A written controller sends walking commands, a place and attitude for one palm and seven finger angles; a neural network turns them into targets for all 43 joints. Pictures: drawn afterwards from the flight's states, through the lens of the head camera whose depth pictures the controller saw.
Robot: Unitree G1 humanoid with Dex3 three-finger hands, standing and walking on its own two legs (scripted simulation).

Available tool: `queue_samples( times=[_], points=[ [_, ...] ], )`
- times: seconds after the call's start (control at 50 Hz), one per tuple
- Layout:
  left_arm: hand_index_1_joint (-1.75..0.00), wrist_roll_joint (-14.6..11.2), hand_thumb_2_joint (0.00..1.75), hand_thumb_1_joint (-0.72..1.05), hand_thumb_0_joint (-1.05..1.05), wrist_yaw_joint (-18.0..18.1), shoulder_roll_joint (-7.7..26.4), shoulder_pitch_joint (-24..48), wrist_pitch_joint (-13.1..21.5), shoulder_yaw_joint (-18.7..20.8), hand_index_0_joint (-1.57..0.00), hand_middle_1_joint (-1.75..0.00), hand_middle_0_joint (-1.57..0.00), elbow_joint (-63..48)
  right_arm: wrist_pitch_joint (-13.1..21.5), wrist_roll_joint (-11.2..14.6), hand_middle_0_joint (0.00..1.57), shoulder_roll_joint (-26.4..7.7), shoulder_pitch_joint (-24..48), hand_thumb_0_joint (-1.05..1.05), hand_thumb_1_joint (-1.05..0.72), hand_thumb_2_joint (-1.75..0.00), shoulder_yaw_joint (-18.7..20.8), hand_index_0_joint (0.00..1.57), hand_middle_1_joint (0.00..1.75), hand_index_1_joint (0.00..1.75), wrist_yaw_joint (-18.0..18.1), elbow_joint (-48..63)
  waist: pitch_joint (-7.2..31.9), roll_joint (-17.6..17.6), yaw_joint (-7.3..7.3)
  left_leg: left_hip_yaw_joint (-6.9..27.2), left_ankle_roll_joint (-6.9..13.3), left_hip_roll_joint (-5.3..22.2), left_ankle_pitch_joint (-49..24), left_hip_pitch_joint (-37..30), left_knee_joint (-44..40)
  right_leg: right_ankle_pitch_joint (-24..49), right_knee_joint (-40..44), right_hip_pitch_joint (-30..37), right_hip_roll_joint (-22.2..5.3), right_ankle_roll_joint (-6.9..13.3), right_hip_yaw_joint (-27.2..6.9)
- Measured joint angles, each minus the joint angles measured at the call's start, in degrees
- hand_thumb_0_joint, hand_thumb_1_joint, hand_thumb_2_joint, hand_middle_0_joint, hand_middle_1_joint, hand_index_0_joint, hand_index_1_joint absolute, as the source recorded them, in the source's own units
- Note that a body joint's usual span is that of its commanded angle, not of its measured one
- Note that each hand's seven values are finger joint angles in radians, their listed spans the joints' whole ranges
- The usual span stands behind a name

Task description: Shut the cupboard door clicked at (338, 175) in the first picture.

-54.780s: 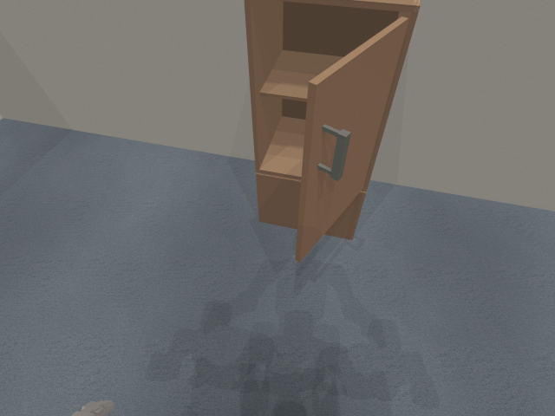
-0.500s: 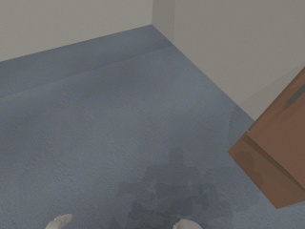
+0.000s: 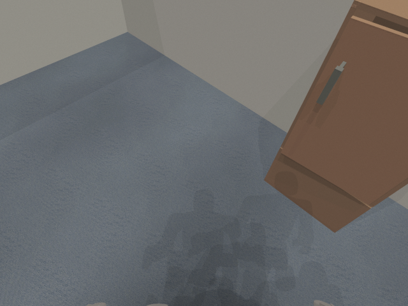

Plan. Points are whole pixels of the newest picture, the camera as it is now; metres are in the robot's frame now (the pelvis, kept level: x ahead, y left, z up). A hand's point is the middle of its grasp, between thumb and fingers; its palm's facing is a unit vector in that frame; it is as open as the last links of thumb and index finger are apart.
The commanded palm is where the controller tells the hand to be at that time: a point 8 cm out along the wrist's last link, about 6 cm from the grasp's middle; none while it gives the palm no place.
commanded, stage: turn to face it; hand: left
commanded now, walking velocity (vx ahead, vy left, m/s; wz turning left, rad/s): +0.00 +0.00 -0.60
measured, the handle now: (331, 83) +0.72 -0.34 +0.01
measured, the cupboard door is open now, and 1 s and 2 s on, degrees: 4 4 4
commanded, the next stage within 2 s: take the last steps up to it in 0.94 s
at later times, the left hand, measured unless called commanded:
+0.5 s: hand (145, 290) +0.17 +0.13 -0.14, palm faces -0.31 -0.91 -0.29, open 7.4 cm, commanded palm none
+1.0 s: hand (149, 270) +0.21 +0.13 -0.16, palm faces -0.47 -0.86 -0.20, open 7.4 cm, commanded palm none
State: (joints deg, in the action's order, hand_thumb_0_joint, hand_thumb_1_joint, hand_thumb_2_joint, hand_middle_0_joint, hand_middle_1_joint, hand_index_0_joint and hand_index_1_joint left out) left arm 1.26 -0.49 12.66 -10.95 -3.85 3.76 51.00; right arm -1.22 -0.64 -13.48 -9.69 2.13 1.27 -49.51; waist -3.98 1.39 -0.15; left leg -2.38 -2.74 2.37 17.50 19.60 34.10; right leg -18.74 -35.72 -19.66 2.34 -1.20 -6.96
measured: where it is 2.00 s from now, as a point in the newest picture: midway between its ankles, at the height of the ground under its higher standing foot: outside the picture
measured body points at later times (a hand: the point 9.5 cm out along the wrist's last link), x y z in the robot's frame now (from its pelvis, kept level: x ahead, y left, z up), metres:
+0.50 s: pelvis +0.00 -0.03 +0.00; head +0.04 -0.07 +0.45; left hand +0.18 +0.18 -0.12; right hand -0.04 -0.31 -0.15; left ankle +0.01 +0.11 -0.66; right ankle -0.04 -0.13 -0.73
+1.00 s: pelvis +0.03 +0.00 +0.02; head +0.09 +0.00 +0.46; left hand +0.23 +0.18 -0.14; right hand -0.04 -0.24 -0.12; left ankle +0.08 +0.09 -0.73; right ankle -0.08 -0.11 -0.66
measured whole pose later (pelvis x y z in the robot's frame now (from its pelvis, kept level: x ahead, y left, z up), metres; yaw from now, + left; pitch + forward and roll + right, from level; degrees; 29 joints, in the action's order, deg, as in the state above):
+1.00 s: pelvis +0.03 +0.00 +0.02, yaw -31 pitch +1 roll -2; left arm 1.3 -0.9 14.3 -9.6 -4.2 4.6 53.1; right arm -0.8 -1.8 -10.0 -13.2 0.2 2.0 -53.0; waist -4.2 1.1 -0.2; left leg -6.9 0.9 5.1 14.9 14.2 27.8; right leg -26.3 -56.1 -24.3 -0.2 -2.5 0.2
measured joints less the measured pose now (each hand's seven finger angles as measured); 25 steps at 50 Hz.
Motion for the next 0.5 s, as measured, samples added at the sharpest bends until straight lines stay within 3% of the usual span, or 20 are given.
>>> queue_samples(
  times=[0.06, 0.1, 0.16, 0.32, 0.38, 0.4, 0.44, 0.5],
  points=[
    [-0.30, 0.2, 0.90, 0.90, 0.01, -0.4, 1.5, 0.7, -0.7, 0.7, -0.21, -0.30, -0.21, 0.4, 0.7, -0.8, 0.20, 1.4, -0.5, 0.00, -0.91, -0.90, -1.2, 0.20, 0.30, 0.30, 0.2, 0.4, -0.7, 1.0, 0.37, -2.0, 3.2, 1.0, 0.1, -0.4, 1.0, -9.7, -16.2, -5.3, 0.3, -0.3, 2.5],
    [-0.30, 0.2, 0.90, 0.91, 0.01, -0.9, 2.2, 1.0, -0.8, 1.2, -0.21, -0.30, -0.20, 0.4, 0.8, -1.1, 0.21, 2.1, -1.2, 0.00, -0.91, -0.90, -1.7, 0.20, 0.30, 0.30, 0.4, 0.4, -1.0, 0.9, 0.50, -2.9, 3.5, 2.0, -0.7, -1.9, -1.2, -9.5, -25.1, -7.7, -0.3, -1.1, 4.8],
    [-0.30, 0.1, 0.90, 0.91, 0.01, -1.4, 2.8, 1.4, -0.9, 1.7, -0.20, -0.30, -0.20, 0.1, 0.6, -1.1, 0.21, 2.7, -2.1, 0.00, -0.91, -0.90, -1.9, 0.21, 0.30, 0.30, 0.5, -0.1, -1.2, 0.4, 0.72, -4.7, 3.2, 3.4, -2.1, -4.1, -4.4, -7.6, -28.3, -8.5, -1.9, -2.1, 7.2],
    [-0.30, 0.2, 0.90, 0.91, 0.01, -1.8, 2.3, 3.1, -1.0, 1.3, -0.20, -0.30, -0.20, -0.2, 0.1, -1.1, 0.21, 1.5, -3.5, 0.00, -0.91, -0.90, -0.6, 0.21, 0.30, 0.30, -0.1, -1.9, -1.5, -2.2, -0.67, -10.1, 1.5, 7.0, -0.8, -5.6, -3.6, -6.5, -11.6, -2.3, -4.0, -1.4, 10.4],
    [-0.30, 0.2, 0.90, 0.91, 0.01, -1.9, 2.1, 3.2, 0.1, 0.6, -0.20, -0.30, -0.20, -1.1, -0.4, -0.8, 0.21, 0.2, -4.6, 0.00, -0.91, -0.90, 0.2, 0.21, 0.30, 0.30, -0.5, -2.5, -0.9, -2.9, -1.10, -11.7, 0.0, 8.3, 2.1, -4.1, 1.5, 1.5, 1.4, 3.4, -3.9, 0.5, 11.3],
    [-0.30, 0.4, 0.90, 0.91, 0.01, -1.6, 1.9, 3.3, 1.0, 0.5, -0.20, -0.30, -0.20, -1.1, -0.8, -0.5, 0.21, -0.4, -4.6, 0.00, -0.91, -0.90, 0.5, 0.21, 0.30, 0.30, -0.6, -2.8, -0.6, -3.2, -0.96, -10.9, -0.6, 8.4, 5.9, -2.2, 5.8, -0.2, 2.1, 3.5, -3.7, 1.5, 10.9],
    [-0.30, 0.2, 0.90, 0.91, 0.01, -0.8, 0.6, 3.5, 1.9, -0.1, -0.20, -0.30, -0.20, -1.0, -2.3, -0.3, 0.21, -2.0, -3.4, 0.00, -0.91, -0.90, 0.9, 0.21, 0.30, 0.30, -0.2, -3.5, -1.3, -4.9, -1.08, -5.3, -1.2, 6.6, 12.3, 2.3, 17.0, -1.4, 0.0, 2.4, -2.6, 2.3, 10.1],
    [-0.30, 0.0, 0.90, 0.91, 0.01, 0.2, -0.5, 2.5, 2.1, -0.6, -0.20, -0.30, -0.20, -0.9, -2.9, -0.2, 0.20, -2.8, -1.7, 0.01, -0.91, -0.90, 1.2, 0.20, 0.30, 0.30, 0.1, -3.7, -1.7, -4.9, -1.16, -1.4, -2.1, 3.7, 10.3, 7.5, 28.0, 0.6, 2.4, 3.4, -2.0, 2.3, 8.1]
  ],
)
